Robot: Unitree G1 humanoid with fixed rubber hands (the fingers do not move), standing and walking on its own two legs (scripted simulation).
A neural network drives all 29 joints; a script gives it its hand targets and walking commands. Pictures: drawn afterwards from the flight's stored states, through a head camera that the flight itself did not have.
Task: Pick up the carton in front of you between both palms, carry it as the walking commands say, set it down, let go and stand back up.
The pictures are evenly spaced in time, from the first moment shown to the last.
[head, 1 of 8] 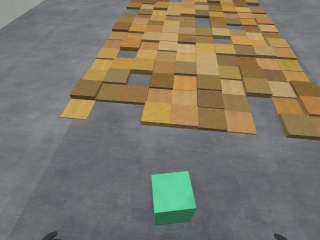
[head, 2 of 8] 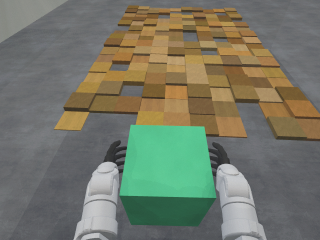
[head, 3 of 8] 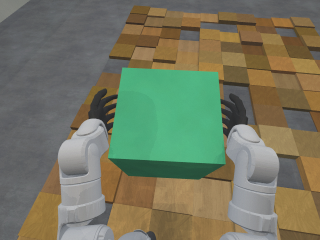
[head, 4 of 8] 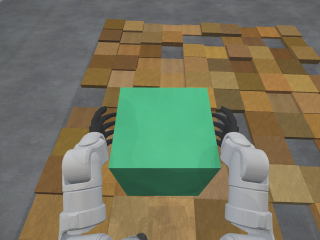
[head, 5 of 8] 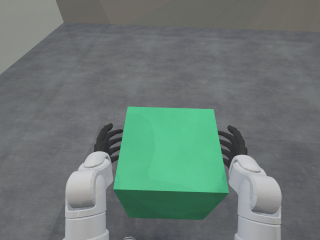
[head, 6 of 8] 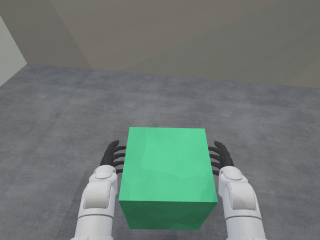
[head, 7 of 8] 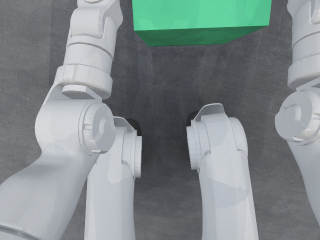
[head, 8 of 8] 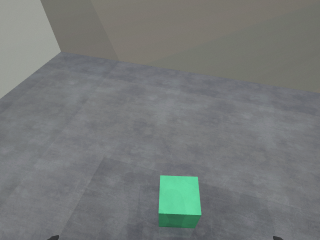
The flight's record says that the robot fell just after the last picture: no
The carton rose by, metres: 0.79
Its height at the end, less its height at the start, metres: +0.00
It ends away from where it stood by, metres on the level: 6.91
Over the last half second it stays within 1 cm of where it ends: yes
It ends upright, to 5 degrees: yes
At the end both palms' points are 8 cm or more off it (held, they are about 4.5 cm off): yes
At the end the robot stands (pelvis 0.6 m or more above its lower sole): yes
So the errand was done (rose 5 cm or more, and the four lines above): yes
